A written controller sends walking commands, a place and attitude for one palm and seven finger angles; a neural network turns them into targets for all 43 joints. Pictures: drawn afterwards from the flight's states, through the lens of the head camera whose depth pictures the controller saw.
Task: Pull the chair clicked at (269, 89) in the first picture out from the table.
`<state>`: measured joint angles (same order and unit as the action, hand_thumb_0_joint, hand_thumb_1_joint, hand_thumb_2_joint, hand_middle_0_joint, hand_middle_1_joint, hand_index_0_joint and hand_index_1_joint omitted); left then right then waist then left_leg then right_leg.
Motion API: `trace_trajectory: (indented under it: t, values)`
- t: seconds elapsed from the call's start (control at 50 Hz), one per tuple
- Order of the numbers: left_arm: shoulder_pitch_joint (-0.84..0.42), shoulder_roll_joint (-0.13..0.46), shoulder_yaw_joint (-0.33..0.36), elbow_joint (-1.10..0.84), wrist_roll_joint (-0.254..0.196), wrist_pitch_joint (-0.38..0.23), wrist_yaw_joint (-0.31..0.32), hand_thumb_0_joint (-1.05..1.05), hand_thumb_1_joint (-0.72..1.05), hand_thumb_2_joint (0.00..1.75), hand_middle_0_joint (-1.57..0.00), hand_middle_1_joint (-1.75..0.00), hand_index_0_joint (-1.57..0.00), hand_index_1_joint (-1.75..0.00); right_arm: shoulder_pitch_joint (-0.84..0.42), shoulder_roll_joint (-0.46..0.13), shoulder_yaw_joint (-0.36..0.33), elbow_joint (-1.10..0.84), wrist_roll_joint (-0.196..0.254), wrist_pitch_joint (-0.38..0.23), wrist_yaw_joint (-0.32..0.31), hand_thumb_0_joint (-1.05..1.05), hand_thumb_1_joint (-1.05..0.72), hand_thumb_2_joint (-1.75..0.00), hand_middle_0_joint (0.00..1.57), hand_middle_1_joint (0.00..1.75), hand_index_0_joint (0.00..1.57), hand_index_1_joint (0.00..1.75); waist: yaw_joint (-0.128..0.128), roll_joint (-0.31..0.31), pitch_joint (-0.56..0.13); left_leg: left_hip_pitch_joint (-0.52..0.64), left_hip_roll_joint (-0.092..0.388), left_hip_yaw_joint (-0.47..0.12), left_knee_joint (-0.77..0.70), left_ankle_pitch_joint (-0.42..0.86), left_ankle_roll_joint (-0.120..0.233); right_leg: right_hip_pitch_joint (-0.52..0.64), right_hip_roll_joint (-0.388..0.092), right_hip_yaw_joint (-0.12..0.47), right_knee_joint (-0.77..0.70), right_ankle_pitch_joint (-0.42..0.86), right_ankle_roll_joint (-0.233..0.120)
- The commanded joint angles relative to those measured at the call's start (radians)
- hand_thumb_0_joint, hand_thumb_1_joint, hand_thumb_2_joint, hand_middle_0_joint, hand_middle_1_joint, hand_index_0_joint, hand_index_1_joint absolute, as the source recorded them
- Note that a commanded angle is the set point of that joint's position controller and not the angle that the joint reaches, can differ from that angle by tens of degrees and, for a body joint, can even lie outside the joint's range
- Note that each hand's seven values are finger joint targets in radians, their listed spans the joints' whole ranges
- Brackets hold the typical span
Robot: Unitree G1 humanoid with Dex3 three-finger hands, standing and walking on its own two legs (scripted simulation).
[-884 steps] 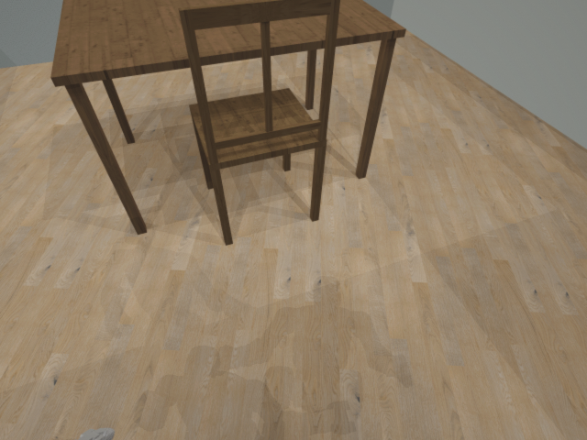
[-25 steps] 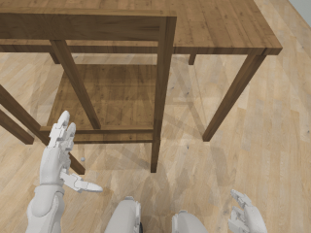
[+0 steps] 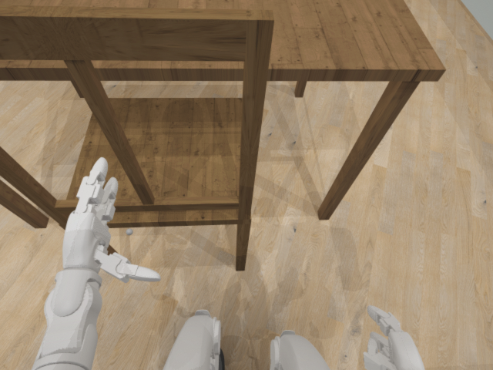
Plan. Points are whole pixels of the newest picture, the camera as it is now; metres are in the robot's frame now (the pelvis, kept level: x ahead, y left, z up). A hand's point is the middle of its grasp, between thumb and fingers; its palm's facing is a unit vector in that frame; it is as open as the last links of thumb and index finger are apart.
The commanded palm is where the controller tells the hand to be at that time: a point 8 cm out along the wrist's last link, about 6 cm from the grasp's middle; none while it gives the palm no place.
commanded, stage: push the fingers through the gap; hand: left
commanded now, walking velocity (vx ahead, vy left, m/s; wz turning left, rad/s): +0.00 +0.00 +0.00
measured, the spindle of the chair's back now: (123, 150) +0.44 +0.23 +0.06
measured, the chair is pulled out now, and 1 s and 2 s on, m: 0.00 0.00 0.00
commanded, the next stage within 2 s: hook a spindle and tug to test in 1.28 s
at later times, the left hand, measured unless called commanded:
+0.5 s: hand (129, 204) +0.36 +0.21 +0.02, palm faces +0.11 -0.99 -0.03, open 16.9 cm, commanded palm +0.34 +0.26 +0.03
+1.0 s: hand (132, 182) +0.40 +0.21 +0.02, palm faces +0.10 -0.99 -0.02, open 16.9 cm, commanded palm +0.38 +0.26 +0.03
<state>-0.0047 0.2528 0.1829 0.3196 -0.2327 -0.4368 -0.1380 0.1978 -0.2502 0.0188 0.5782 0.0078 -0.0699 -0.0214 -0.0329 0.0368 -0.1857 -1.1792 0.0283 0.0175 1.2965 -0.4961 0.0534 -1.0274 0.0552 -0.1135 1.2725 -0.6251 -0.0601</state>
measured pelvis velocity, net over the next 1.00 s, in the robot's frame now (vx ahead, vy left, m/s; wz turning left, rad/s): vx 0.00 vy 0.01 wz -0.02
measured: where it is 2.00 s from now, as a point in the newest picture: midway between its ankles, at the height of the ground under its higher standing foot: outside the picture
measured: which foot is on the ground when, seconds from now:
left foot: down 0.00-1.00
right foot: down 0.00-1.00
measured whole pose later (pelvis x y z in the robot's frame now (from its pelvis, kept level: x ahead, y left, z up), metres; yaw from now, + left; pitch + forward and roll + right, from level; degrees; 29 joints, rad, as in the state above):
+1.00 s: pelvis +0.00 +0.01 +0.00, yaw -1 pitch +24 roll -4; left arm -0.41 0.32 0.28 0.74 -0.18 -0.48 -0.14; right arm 0.26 -0.26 0.02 0.62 0.00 0.00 0.00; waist -0.08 0.03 -0.18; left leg -1.21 0.03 0.03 1.28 -0.48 0.07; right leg -1.07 0.06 -0.10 1.26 -0.60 -0.04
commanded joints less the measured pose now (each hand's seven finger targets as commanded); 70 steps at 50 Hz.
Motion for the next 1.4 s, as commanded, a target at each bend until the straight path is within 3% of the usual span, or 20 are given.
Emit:
trace_trajectory:
  t: [0.0,0.12,0.18,0.24,0.3,0.38,0.46,0.6,0.62,0.64,0.78,0.84,0.9,0.92,0.94,1.12,1.22,1.24,1.26,1.38]
  values:
    - [-0.159,0.162,0.086,-0.16,-0.008,-0.061,0.009,0.0,-0.5,0.3,-0.06,-0.08,-0.06,-0.08,0.018,-0.156,-0.059,-0.122,0.004,-0.031,-0.006,0.0,-0.9,-0.9,0.2,0.3,0.2,0.3,-0.006,0.019,-0.329,0.362,0.0,-0.086,-0.163,0.241,-0.017,0.097,-0.011,0.101,-0.209,0.297,0.031]
    - [-0.274,0.155,0.073,-0.096,0.005,-0.085,0.011,0.0,-0.5,0.3,-0.06,-0.08,-0.06,-0.08,0.029,-0.158,-0.057,-0.109,0.003,-0.023,-0.004,0.0,-0.9,-0.9,0.2,0.3,0.2,0.3,-0.023,0.02,-0.314,0.356,0.0,-0.085,-0.158,0.228,-0.018,0.071,-0.011,0.103,-0.207,0.285,0.032]
    - [-0.312,0.191,0.105,-0.075,0.005,-0.098,0.006,0.0,-0.5,0.3,-0.06,-0.08,-0.06,-0.08,0.04,-0.164,-0.061,-0.098,0.003,-0.021,-0.006,0.0,-0.9,-0.9,0.2,0.3,0.2,0.3,-0.017,0.037,-0.339,0.38,0.004,-0.088,-0.161,0.231,-0.022,0.063,-0.01,0.102,-0.205,0.278,0.029]
    - [-0.308,0.17,0.079,-0.094,0.008,-0.105,0.004,0.0,-0.5,0.3,-0.06,-0.08,-0.06,-0.08,0.047,-0.164,-0.064,-0.1,0.001,-0.02,-0.001,0.0,-0.9,-0.9,0.2,0.3,0.2,0.3,-0.011,0.08,-0.381,0.456,0.007,-0.098,-0.175,0.286,-0.029,0.051,-0.009,0.09,-0.199,0.308,0.026]
    - [-0.326,0.158,0.071,-0.026,0.01,-0.086,0.009,0.0,-0.5,0.3,-0.06,-0.08,-0.06,-0.08,0.056,-0.169,-0.063,-0.09,0.001,-0.012,0.001,0.0,-0.9,-0.9,0.2,0.3,0.2,0.3,-0.032,0.02,-0.348,0.427,0.007,-0.104,-0.171,0.277,-0.024,0.037,-0.006,0.084,-0.202,0.305,0.03]
    - [-0.393,0.206,0.127,0.031,0.014,-0.092,0.013,0.0,-0.5,0.3,-0.06,-0.08,-0.06,-0.08,0.061,-0.17,-0.063,-0.082,0.003,0.0,-0.002,0.0,-0.9,-0.9,0.2,0.3,0.2,0.3,-0.025,0.0,-0.335,0.367,0.001,-0.086,-0.164,0.235,-0.022,0.063,-0.009,0.099,-0.206,0.288,0.032]
    - [-0.437,0.217,0.13,0.009,0.019,-0.117,0.01,0.0,-0.5,0.3,-0.06,-0.08,-0.06,-0.08,0.069,-0.166,-0.063,-0.081,-0.001,0.002,0.002,0.0,-0.9,-0.9,0.2,0.3,0.2,0.3,-0.02,0.066,-0.384,0.434,0.004,-0.089,-0.165,0.295,-0.028,0.058,-0.007,0.096,-0.197,0.328,0.027]
    - [-0.498,0.201,0.11,0.105,0.017,-0.102,-0.011,0.0,-0.5,0.3,-0.06,-0.08,-0.06,-0.08,0.087,-0.177,-0.064,-0.067,0.002,0.009,0.005,0.0,-0.9,-0.9,0.2,0.3,0.2,0.3,-0.047,0.032,-0.352,0.419,0.007,-0.102,-0.164,0.263,-0.025,0.015,-0.005,0.088,-0.203,0.293,0.028]
    - [-0.534,0.228,0.128,0.103,0.02,-0.105,-0.009,0.0,-0.5,0.3,-0.06,-0.08,-0.06,-0.08,0.088,-0.179,-0.064,-0.061,0.0,0.012,0.003,0.0,-0.9,-0.9,0.2,0.3,0.2,0.3,-0.041,0.045,-0.351,0.419,0.008,-0.105,-0.166,0.257,-0.028,0.012,-0.005,0.089,-0.201,0.285,0.027]
    - [-0.535,0.211,0.115,0.11,0.023,-0.105,-0.01,0.0,-0.5,0.3,-0.06,-0.08,-0.06,-0.08,0.088,-0.176,-0.063,-0.064,0.0,0.012,0.005,0.0,-0.9,-0.9,0.2,0.3,0.2,0.3,-0.039,0.062,-0.35,0.43,0.007,-0.106,-0.173,0.243,-0.031,0.002,-0.006,0.086,-0.204,0.264,0.026]
    - [-0.626,0.261,0.154,0.166,0.034,-0.123,0.001,0.0,-0.5,0.3,-0.06,-0.08,-0.06,-0.08,0.105,-0.181,-0.062,-0.052,-0.006,0.021,0.005,0.0,-0.9,-0.9,0.2,0.3,0.2,0.3,-0.039,0.061,-0.381,0.437,0.007,-0.11,-0.163,0.252,-0.031,-0.004,-0.004,0.089,-0.199,0.263,0.023]
    - [-0.675,0.231,0.119,0.177,0.043,-0.124,-0.002,0.0,-0.5,0.3,-0.06,-0.08,-0.06,-0.08,0.113,-0.179,-0.062,-0.048,-0.007,0.026,0.008,0.0,-0.9,-0.9,0.2,0.3,0.2,0.3,-0.051,0.093,-0.394,0.484,0.012,-0.123,-0.169,0.272,-0.036,-0.04,-0.003,0.078,-0.193,0.263,0.022]
    - [-0.653,0.24,0.137,0.231,0.041,-0.113,-0.003,0.0,-0.5,0.3,-0.06,-0.08,-0.06,-0.08,0.123,-0.185,-0.064,-0.047,-0.007,0.033,0.011,0.0,-0.9,-0.9,0.2,0.3,0.2,0.3,-0.052,0.054,-0.393,0.462,0.012,-0.126,-0.168,0.261,-0.032,-0.032,-0.001,0.078,-0.195,0.259,0.023]
    - [-0.643,0.262,0.157,0.24,0.044,-0.11,-0.002,0.0,-0.5,0.3,-0.06,-0.08,-0.06,-0.08,0.123,-0.186,-0.063,-0.051,-0.006,0.038,0.012,0.0,-0.9,-0.9,0.2,0.3,0.2,0.3,-0.039,0.056,-0.382,0.453,0.011,-0.122,-0.174,0.259,-0.034,-0.023,-0.002,0.077,-0.197,0.257,0.022]
    - [-0.658,0.232,0.125,0.226,0.044,-0.111,-0.005,0.0,-0.5,0.3,-0.06,-0.08,-0.06,-0.08,0.121,-0.182,-0.062,-0.055,-0.005,0.04,0.014,0.0,-0.9,-0.9,0.2,0.3,0.2,0.3,-0.048,0.059,-0.39,0.455,0.009,-0.12,-0.175,0.255,-0.032,-0.02,-0.003,0.079,-0.2,0.257,0.024]
    - [-0.653,0.252,0.146,0.19,0.051,-0.132,0.021,0.0,-0.5,0.3,-0.06,-0.08,-0.06,-0.08,0.131,-0.181,-0.067,-0.05,-0.007,0.053,0.02,0.0,-0.9,-0.9,0.2,0.3,0.2,0.3,-0.049,0.071,-0.397,0.489,0.015,-0.123,-0.178,0.286,-0.037,-0.027,0.0,0.076,-0.199,0.277,0.023]
    - [-0.662,0.237,0.131,0.181,0.055,-0.141,0.026,0.0,-0.5,0.3,-0.06,-0.08,-0.06,-0.08,0.128,-0.18,-0.067,-0.049,-0.008,0.055,0.021,0.0,-0.9,-0.9,0.2,0.3,0.2,0.3,-0.049,0.084,-0.391,0.502,0.015,-0.127,-0.183,0.283,-0.038,-0.035,0.0,0.075,-0.199,0.273,0.022]
    - [-0.658,0.209,0.11,0.192,0.055,-0.137,0.025,0.0,-0.5,0.3,-0.06,-0.08,-0.06,-0.08,0.128,-0.177,-0.067,-0.049,-0.008,0.054,0.022,0.0,-0.9,-0.9,0.2,0.3,0.2,0.3,-0.056,0.079,-0.39,0.494,0.012,-0.124,-0.18,0.274,-0.036,-0.031,-0.001,0.076,-0.203,0.27,0.024]
    - [-0.653,0.24,0.136,0.208,0.056,-0.136,0.027,0.0,-0.5,0.3,-0.06,-0.08,-0.06,-0.08,0.131,-0.181,-0.067,-0.045,-0.008,0.056,0.02,0.0,-0.9,-0.9,0.2,0.3,0.2,0.3,-0.05,0.061,-0.376,0.481,0.013,-0.124,-0.182,0.27,-0.036,-0.024,-0.001,0.076,-0.205,0.27,0.022]
    - [-0.634,0.248,0.148,0.202,0.051,-0.137,0.022,0.0,-0.5,0.3,-0.08,-0.13,-0.08,-0.13,0.125,-0.176,-0.067,-0.048,-0.007,0.059,0.02,0.0,-0.9,-0.9,0.2,0.3,0.2,0.3,-0.044,0.054,-0.391,0.46,0.008,-0.106,-0.169,0.291,-0.032,0.017,0.0,0.087,-0.205,0.306,0.025]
